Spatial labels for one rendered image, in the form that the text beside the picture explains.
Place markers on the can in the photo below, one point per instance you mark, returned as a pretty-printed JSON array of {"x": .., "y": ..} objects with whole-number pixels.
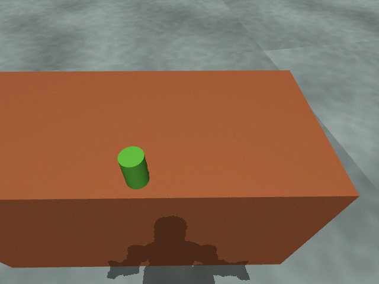
[{"x": 133, "y": 166}]

